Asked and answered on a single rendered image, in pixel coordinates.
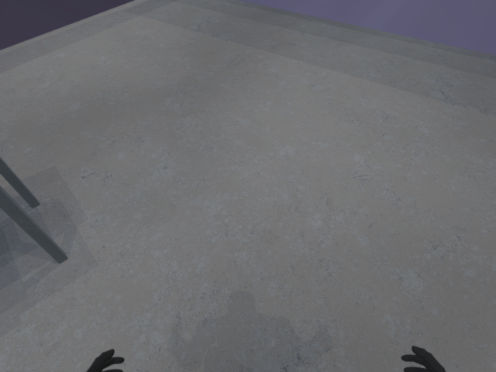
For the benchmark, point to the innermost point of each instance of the table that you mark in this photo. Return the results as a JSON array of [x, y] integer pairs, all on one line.
[[17, 214]]

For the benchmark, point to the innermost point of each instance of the right robot hand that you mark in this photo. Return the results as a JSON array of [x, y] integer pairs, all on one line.
[[424, 358]]

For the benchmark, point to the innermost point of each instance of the left robot hand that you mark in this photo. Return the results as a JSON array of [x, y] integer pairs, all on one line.
[[105, 360]]

